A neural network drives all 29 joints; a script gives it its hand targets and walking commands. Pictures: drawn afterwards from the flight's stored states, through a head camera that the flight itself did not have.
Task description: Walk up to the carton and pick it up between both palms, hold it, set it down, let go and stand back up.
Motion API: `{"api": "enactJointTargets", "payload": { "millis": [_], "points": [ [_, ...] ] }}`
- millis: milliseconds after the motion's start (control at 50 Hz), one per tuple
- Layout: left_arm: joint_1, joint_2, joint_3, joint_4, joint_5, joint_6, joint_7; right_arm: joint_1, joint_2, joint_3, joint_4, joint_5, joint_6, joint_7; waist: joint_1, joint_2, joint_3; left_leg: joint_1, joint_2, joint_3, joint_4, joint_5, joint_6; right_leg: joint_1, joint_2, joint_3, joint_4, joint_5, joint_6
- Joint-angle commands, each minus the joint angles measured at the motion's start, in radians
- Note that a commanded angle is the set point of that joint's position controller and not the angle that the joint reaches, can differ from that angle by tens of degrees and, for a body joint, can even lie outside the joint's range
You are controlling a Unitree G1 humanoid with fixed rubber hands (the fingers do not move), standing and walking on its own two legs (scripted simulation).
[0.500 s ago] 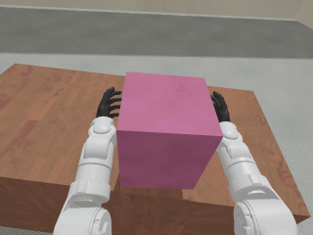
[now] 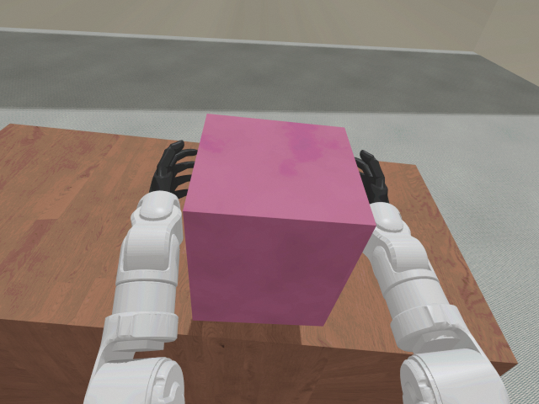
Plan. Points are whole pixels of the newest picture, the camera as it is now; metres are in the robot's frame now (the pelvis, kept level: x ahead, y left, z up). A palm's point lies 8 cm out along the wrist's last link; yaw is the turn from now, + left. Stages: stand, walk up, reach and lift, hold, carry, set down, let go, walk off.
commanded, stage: reach and lift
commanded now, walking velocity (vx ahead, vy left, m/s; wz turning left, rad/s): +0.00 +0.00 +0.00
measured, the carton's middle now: (267, 224) +0.37 +0.00 +0.11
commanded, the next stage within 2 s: hold in 0.68 s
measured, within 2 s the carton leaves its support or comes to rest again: neither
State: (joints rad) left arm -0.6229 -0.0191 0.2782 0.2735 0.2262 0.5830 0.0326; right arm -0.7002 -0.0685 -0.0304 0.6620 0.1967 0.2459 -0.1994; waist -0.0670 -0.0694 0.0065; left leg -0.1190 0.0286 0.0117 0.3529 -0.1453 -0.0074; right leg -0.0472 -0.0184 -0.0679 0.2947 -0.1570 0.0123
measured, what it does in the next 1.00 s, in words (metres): stands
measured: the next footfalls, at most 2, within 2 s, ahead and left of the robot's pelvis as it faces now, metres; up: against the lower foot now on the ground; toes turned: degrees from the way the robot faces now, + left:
none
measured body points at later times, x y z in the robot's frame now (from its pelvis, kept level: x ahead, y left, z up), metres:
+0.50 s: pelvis +0.01 -0.01 +0.00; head -0.03 +0.02 +0.45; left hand +0.40 +0.14 +0.18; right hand +0.39 -0.17 +0.18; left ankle +0.04 +0.12 -0.75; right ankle +0.01 -0.13 -0.75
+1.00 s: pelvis +0.01 +0.00 +0.00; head -0.03 +0.04 +0.45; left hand +0.40 +0.15 +0.19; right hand +0.40 -0.16 +0.19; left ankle +0.04 +0.12 -0.75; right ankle +0.01 -0.13 -0.75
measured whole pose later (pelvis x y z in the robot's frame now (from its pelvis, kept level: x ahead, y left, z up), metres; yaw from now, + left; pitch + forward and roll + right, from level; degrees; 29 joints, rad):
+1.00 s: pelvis +0.01 +0.00 +0.00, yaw +0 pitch -5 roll -1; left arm -0.66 0.00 0.28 0.19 0.24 0.70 0.01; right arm -0.73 -0.10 0.01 0.60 0.28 0.33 -0.24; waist -0.08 -0.07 -0.01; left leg -0.10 0.03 0.00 0.35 -0.17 -0.01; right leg -0.01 0.00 -0.05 0.27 -0.16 0.01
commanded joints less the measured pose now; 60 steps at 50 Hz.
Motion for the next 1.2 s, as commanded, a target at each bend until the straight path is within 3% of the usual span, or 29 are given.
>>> {"api": "enactJointTargets", "payload": {
  "millis": [0, 120, 140, 160, 240, 320, 360, 400, 440, 500, 580, 620, 680, 720, 760, 860, 900, 960, 980, 1020, 1160, 1180],
  "points": [
    [-0.700, -0.677, -0.517, -0.032, -0.112, -0.046, -0.105, -0.861, 0.629, 0.296, -0.290, 0.018, -0.073, 0.115, -0.015, 0.105, -0.381, 0.187, -0.045, -0.015, -0.055, 0.027, -0.022, -0.058, 0.073, -0.016, -0.053, -0.020, 0.007],
    [-0.693, -0.698, -0.523, -0.052, -0.112, -0.053, -0.089, -0.864, 0.622, 0.305, -0.275, 0.034, -0.086, 0.112, -0.017, 0.143, -0.461, 0.251, -0.039, -0.015, -0.024, 0.178, -0.040, -0.039, 0.089, -0.021, -0.042, 0.084, 0.005],
    [-0.671, -0.683, -0.512, -0.042, -0.109, -0.052, -0.089, -0.855, 0.621, 0.316, -0.281, 0.038, -0.087, 0.110, -0.014, 0.117, -0.461, 0.257, -0.040, -0.012, -0.020, 0.195, -0.033, -0.025, 0.091, -0.016, -0.046, 0.100, 0.008],
    [-0.638, -0.688, -0.504, -0.022, -0.099, -0.050, -0.094, -0.851, 0.616, 0.315, -0.281, 0.040, -0.087, 0.108, -0.006, 0.127, -0.445, 0.245, -0.043, -0.011, -0.018, 0.200, -0.033, -0.021, 0.089, -0.016, -0.051, 0.109, 0.004],
    [-0.632, -0.682, -0.524, -0.092, -0.114, -0.050, -0.096, -0.836, 0.633, 0.374, -0.348, 0.073, -0.082, 0.092, -0.010, 0.106, -0.498, 0.278, -0.049, -0.015, 0.013, 0.316, -0.034, 0.019, 0.099, -0.019, -0.037, 0.220, 0.014],
    [-0.639, -0.662, -0.535, -0.146, -0.121, -0.052, -0.108, -0.817, 0.669, 0.433, -0.414, 0.106, -0.065, 0.065, -0.012, 0.073, -0.493, 0.245, -0.068, -0.011, 0.025, 0.308, -0.026, 0.082, 0.082, 0.000, -0.016, 0.342, 0.036],
    [-0.659, -0.652, -0.538, -0.137, -0.115, -0.042, -0.120, -0.817, 0.664, 0.419, -0.401, 0.101, -0.044, 0.055, -0.033, 0.077, -0.436, 0.230, -0.075, -0.011, 0.010, 0.252, -0.020, 0.071, 0.072, 0.006, -0.023, 0.319, 0.046],
    [-0.644, -0.636, -0.517, -0.143, -0.107, -0.029, -0.129, -0.819, 0.681, 0.440, -0.427, 0.111, -0.031, 0.045, -0.010, 0.066, -0.433, 0.224, -0.080, -0.007, 0.003, 0.231, -0.009, 0.085, 0.068, 0.011, -0.023, 0.325, 0.053],
    [-0.669, -0.613, -0.498, -0.131, -0.100, -0.021, -0.142, -0.805, 0.677, 0.416, -0.405, 0.101, -0.013, 0.040, -0.021, 0.060, -0.397, 0.204, -0.082, -0.004, -0.010, 0.173, -0.003, 0.073, 0.066, 0.016, -0.026, 0.275, 0.061],
    [-0.683, -0.626, -0.538, -0.189, -0.128, -0.019, -0.138, -0.833, 0.690, 0.456, -0.477, 0.135, -0.010, 0.032, -0.005, 0.066, -0.479, 0.209, -0.082, -0.009, 0.007, 0.226, -0.012, 0.106, 0.068, 0.022, -0.009, 0.366, 0.065],
    [-0.691, -0.613, -0.491, -0.112, -0.106, 0.002, -0.149, -0.849, 0.683, 0.427, -0.442, 0.112, 0.011, 0.029, -0.009, 0.046, -0.391, 0.190, -0.079, -0.002, -0.023, 0.122, 0.004, 0.062, 0.067, 0.018, -0.033, 0.230, 0.065],
    [-0.701, -0.620, -0.499, -0.130, -0.111, 0.005, -0.147, -0.829, 0.678, 0.411, -0.398, 0.112, 0.018, 0.039, -0.004, 0.070, -0.404, 0.200, -0.070, 0.001, -0.026, 0.135, 0.000, 0.049, 0.067, 0.016, -0.039, 0.205, 0.055],
    [-0.698, -0.628, -0.494, -0.105, -0.116, 0.011, -0.142, -0.859, 0.666, 0.394, -0.414, 0.106, 0.013, 0.043, -0.014, 0.047, -0.419, 0.209, -0.071, 0.001, -0.029, 0.142, 0.003, 0.029, 0.078, 0.006, -0.046, 0.165, 0.055],
    [-0.674, -0.654, -0.525, -0.144, -0.127, 0.018, -0.135, -0.852, 0.659, 0.420, -0.441, 0.132, 0.007, 0.040, -0.015, 0.075, -0.458, 0.237, -0.065, -0.009, -0.004, 0.241, -0.014, 0.048, 0.093, -0.001, -0.033, 0.235, 0.043],
    [-0.678, -0.639, -0.521, -0.133, -0.118, 0.030, -0.139, -0.843, 0.648, 0.412, -0.410, 0.136, 0.018, 0.033, -0.029, 0.091, -0.429, 0.248, -0.064, -0.006, -0.003, 0.246, -0.018, 0.042, 0.092, 0.002, -0.043, 0.215, 0.040],
    [-0.682, -0.649, -0.535, -0.165, -0.123, 0.043, -0.134, -0.844, 0.625, 0.391, -0.405, 0.138, 0.025, 0.044, -0.027, 0.115, -0.411, 0.239, -0.050, -0.009, -0.003, 0.243, -0.034, 0.029, 0.100, 0.000, -0.046, 0.160, 0.024],
    [-0.689, -0.666, -0.562, -0.211, -0.132, 0.047, -0.125, -0.844, 0.616, 0.398, -0.433, 0.151, 0.024, 0.047, -0.037, 0.147, -0.463, 0.277, -0.051, -0.012, 0.012, 0.307, -0.042, 0.033, 0.105, -0.007, -0.037, 0.190, 0.023],
    [-0.687, -0.676, -0.585, -0.225, -0.147, 0.055, -0.117, -0.868, 0.611, 0.408, -0.480, 0.166, 0.025, 0.042, -0.039, 0.144, -0.465, 0.280, -0.049, -0.019, 0.025, 0.339, -0.051, 0.038, 0.113, -0.014, -0.036, 0.209, 0.025],
    [-0.676, -0.668, -0.590, -0.248, -0.151, 0.055, -0.113, -0.871, 0.617, 0.422, -0.503, 0.180, 0.026, 0.041, -0.024, 0.146, -0.495, 0.284, -0.054, -0.021, 0.037, 0.360, -0.050, 0.053, 0.114, -0.006, -0.031, 0.239, 0.027],
    [-0.653, -0.666, -0.593, -0.251, -0.149, 0.064, -0.113, -0.846, 0.620, 0.435, -0.512, 0.182, 0.038, 0.035, -0.033, 0.134, -0.474, 0.286, -0.057, -0.014, 0.039, 0.366, -0.049, 0.056, 0.112, -0.004, -0.033, 0.257, 0.030],
    [-0.670, -0.613, -0.542, -0.251, -0.127, 0.094, -0.129, -0.847, 0.633, 0.443, -0.514, 0.186, 0.084, 0.024, -0.017, 0.093, -0.426, 0.229, -0.076, -0.002, 0.011, 0.263, -0.021, 0.082, 0.097, 0.017, -0.034, 0.245, 0.047],
    [-0.665, -0.604, -0.528, -0.233, -0.120, 0.097, -0.133, -0.869, 0.640, 0.444, -0.526, 0.189, 0.088, 0.023, -0.003, 0.082, -0.423, 0.226, -0.076, 0.000, 0.006, 0.239, -0.016, 0.080, 0.092, 0.019, -0.036, 0.254, 0.052]
  ]
}}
